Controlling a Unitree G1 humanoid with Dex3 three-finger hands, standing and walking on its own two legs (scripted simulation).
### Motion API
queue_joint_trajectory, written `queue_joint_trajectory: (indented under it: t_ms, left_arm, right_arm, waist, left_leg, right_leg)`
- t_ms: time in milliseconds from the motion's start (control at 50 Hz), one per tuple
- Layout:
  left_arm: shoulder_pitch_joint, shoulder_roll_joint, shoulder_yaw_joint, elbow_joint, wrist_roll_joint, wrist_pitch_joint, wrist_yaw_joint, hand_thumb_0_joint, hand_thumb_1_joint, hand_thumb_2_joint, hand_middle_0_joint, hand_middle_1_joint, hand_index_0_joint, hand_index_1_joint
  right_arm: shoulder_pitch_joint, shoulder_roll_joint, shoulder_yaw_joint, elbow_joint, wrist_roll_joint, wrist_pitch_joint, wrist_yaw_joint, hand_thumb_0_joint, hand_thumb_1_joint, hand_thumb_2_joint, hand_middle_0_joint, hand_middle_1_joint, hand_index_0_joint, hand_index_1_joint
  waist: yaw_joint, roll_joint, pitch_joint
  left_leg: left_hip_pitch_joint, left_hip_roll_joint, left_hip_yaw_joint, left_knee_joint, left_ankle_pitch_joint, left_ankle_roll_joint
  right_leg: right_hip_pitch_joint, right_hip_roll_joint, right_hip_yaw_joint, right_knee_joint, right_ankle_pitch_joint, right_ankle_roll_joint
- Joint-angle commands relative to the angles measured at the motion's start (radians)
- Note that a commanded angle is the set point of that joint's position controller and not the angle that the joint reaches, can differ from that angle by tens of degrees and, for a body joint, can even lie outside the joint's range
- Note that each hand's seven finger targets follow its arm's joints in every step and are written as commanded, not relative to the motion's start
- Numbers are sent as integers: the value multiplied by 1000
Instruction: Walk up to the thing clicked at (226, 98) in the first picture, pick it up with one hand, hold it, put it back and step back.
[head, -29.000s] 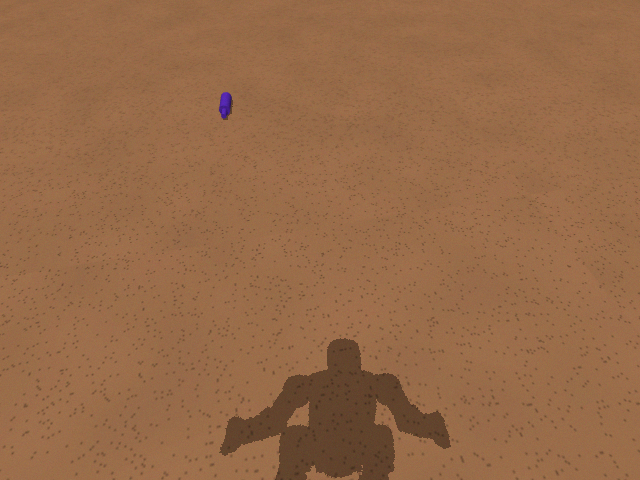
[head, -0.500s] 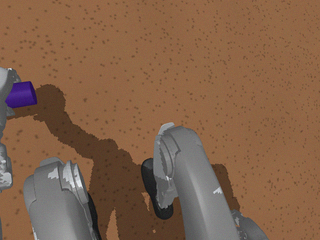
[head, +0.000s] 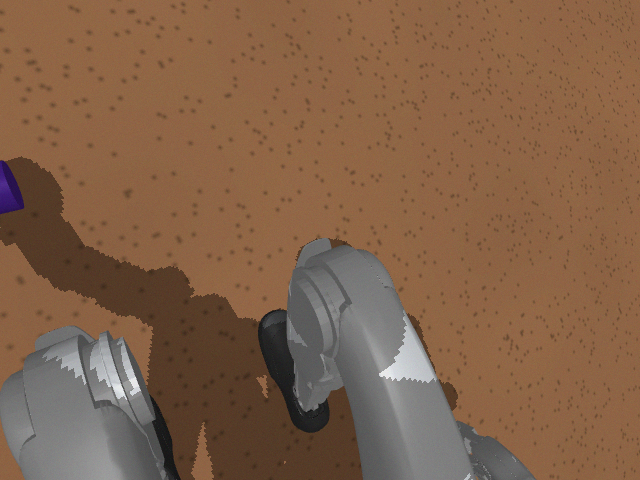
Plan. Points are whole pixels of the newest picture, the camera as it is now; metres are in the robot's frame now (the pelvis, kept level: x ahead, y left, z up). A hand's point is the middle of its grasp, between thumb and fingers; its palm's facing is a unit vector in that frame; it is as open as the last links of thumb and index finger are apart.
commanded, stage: rest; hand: left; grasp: from above
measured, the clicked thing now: out of the picture +0.47 +0.31 -0.25
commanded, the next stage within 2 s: open in 0.88 s
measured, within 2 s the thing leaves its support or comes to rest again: rests again in 0.50 s
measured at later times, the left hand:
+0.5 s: hand out of the picture +0.47 +0.27 -0.25, palm faces -0.46 -0.11 -0.88, open 8.7 cm
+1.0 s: hand out of the picture +0.47 +0.27 -0.25, palm faces -0.47 -0.11 -0.88, open 8.7 cm
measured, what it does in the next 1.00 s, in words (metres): stands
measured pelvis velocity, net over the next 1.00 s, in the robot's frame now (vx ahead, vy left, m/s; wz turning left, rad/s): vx -0.01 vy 0.00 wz -0.05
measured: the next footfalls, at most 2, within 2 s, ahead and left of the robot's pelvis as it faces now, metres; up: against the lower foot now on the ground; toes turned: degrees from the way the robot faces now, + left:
none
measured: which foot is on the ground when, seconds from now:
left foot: down 0.00-1.00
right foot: down 0.00-1.00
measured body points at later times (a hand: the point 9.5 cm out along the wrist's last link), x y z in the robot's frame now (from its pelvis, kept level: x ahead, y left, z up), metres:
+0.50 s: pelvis +0.00 +0.00 +0.00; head +0.28 +0.10 +0.33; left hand +0.49 +0.27 -0.20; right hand +0.01 -0.26 -0.06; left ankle +0.06 +0.12 -0.27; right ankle +0.11 -0.11 -0.27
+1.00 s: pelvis -0.01 +0.00 +0.00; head +0.29 +0.10 +0.32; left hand +0.49 +0.27 -0.20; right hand +0.01 -0.25 -0.05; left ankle +0.06 +0.12 -0.27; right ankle +0.11 -0.11 -0.27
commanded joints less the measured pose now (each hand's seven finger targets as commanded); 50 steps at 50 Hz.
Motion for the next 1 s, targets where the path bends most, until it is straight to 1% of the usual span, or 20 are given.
queue_joint_trajectory:
  t_ms: [0,40,120,140,160,180,220,300,340,400,440,500,660,680,700,740,820,860,940,980]
  left_arm:
    - [-320,262,33,-126,-7,-1,60,0,784,532,-1121,-418,-1130,-408]
    - [-335,236,19,-106,-3,-1,57,0,820,526,-1140,-425,-1154,-410]
    - [-314,260,29,-107,-7,1,73,0,809,514,-1131,-428,-1146,-412]
    - [-321,242,15,-70,-6,5,69,0,819,504,-1133,-430,-1150,-411]
    - [-314,271,30,-96,-10,3,73,0,795,506,-1123,-416,-1137,-402]
    - [-318,245,11,-57,-10,5,70,0,797,512,-1130,-420,-1141,-408]
    - [-313,292,37,-95,-14,4,76,0,801,513,-1134,-411,-1144,-400]
    - [-317,267,11,-45,-12,2,75,0,821,490,-1139,-413,-1155,-396]
    - [-318,304,26,-63,-16,-2,83,0,819,495,-1147,-402,-1160,-389]
    - [-323,285,5,-52,-14,1,79,0,811,472,-1142,-389,-1155,-375]
    - [-315,313,21,-65,-15,-4,89,0,815,471,-1143,-385,-1157,-371]
    - [-321,285,1,-21,-10,2,89,0,833,476,-1162,-381,-1173,-369]
    - [-305,317,4,-29,-17,1,107,0,822,495,-1164,-388,-1170,-382]
    - [-317,285,-20,-15,-16,3,103,0,817,487,-1155,-392,-1163,-383]
    - [-332,308,-6,-35,-16,0,106,0,824,487,-1147,-400,-1160,-387]
    - [-323,319,-6,-29,-24,3,108,0,804,496,-1156,-375,-1159,-373]
    - [-312,300,-23,3,-23,1,106,0,846,500,-1183,-381,-1187,-377]
    - [-326,333,-14,-11,-23,-1,111,0,859,495,-1188,-398,-1197,-389]
    - [-325,299,-46,26,-33,-1,109,0,866,505,-1194,-406,-1203,-398]
    - [-331,305,-48,26,-28,2,107,0,781,516,-1107,-413,-1117,-412]
  right_arm:
    - [239,-305,-77,24,2,-3,3,0,-895,-898,201,300,200,300]
    - [234,-309,-72,25,-5,-10,10,0,-896,-898,201,301,200,300]
    - [225,-317,-70,20,-5,-14,13,0,-897,-899,201,301,200,301]
    - [226,-318,-63,17,-8,-19,18,0,-898,-899,201,301,200,301]
    - [228,-315,-64,22,-7,-17,18,0,-897,-899,201,301,200,301]
    - [219,-317,-56,15,-8,-22,20,0,-901,-901,201,301,200,301]
    - [233,-327,-52,16,-8,-20,17,0,-898,-900,201,301,200,301]
    - [217,-330,-39,8,-11,-33,22,0,-900,-901,201,301,200,301]
    - [214,-329,-38,12,-9,-32,19,0,-899,-901,201,301,200,301]
    - [212,-335,-29,0,-12,-43,25,0,-901,-901,200,301,200,301]
    - [206,-347,-34,1,-8,-43,19,0,-899,-901,201,301,200,301]
    - [202,-330,-12,-4,-16,-46,30,0,-901,-902,200,301,200,301]
    - [186,-339,-3,-9,-18,-55,32,0,-903,-904,200,301,200,301]
    - [184,-343,-4,-10,-18,-59,36,0,-905,-904,200,301,200,301]
    - [190,-339,4,-8,-19,-60,39,0,-901,-902,200,301,200,301]
    - [181,-352,0,-6,-15,-65,37,0,-905,-905,200,301,200,301]
    - [188,-346,17,-11,-21,-71,47,0,-904,-904,200,301,200,301]
    - [188,-360,14,-17,-17,-71,43,0,-905,-905,200,301,200,301]
    - [170,-352,36,-25,-18,-80,46,0,-907,-905,200,301,200,301]
    - [177,-364,27,-24,-17,-83,44,0,-897,-901,201,301,201,301]
  waist:
    - [-33,480,-697]
    - [-59,479,-668]
    - [-46,505,-693]
    - [-69,490,-659]
    - [-47,501,-695]
    - [-70,470,-645]
    - [-55,473,-688]
    - [-79,451,-624]
    - [-63,476,-662]
    - [-83,452,-625]
    - [-64,488,-654]
    - [-94,465,-605]
    - [-77,500,-631]
    - [-99,485,-599]
    - [-102,485,-598]
    - [-90,497,-602]
    - [-111,452,-575]
    - [-102,467,-594]
    - [-121,438,-544]
    - [-120,465,-549]
  left_leg:
    - [501,5,74,-264,248,5]
    - [534,9,68,-247,270,1]
    - [546,10,62,-259,280,-3]
    - [524,9,63,-246,265,0]
    - [525,10,68,-257,274,2]
    - [493,9,70,-229,261,6]
    - [503,10,71,-240,288,8]
    - [487,12,60,-232,244,8]
    - [488,13,62,-245,238,9]
    - [481,15,59,-235,232,12]
    - [517,18,47,-248,248,1]
    - [491,21,41,-243,235,5]
    - [508,24,38,-249,237,1]
    - [503,25,35,-240,235,1]
    - [497,26,34,-241,245,3]
    - [506,27,32,-244,248,0]
    - [480,26,31,-233,248,7]
    - [489,28,26,-243,252,5]
    - [461,28,18,-236,214,7]
    - [494,31,13,-249,214,2]
  right_leg:
    - [406,46,-79,-188,232,-52]
    - [376,42,-84,-180,250,-51]
    - [403,48,-88,-180,261,-52]
    - [387,45,-88,-174,254,-50]
    - [431,51,-83,-185,262,-49]
    - [409,49,-83,-182,258,-50]
    - [459,53,-82,-194,280,-46]
    - [409,51,-90,-191,244,-47]
    - [442,56,-89,-196,240,-47]
    - [433,57,-91,-194,238,-42]
    - [422,55,-99,-193,241,-49]
    - [417,58,-103,-183,242,-44]
    - [445,64,-104,-190,249,-46]
    - [421,61,-106,-184,252,-43]
    - [432,63,-110,-189,258,-41]
    - [432,66,-106,-189,258,-44]
    - [450,67,-111,-195,266,-36]
    - [463,68,-109,-199,268,-38]
    - [435,66,-116,-195,239,-35]
    - [423,64,-116,-194,235,-37]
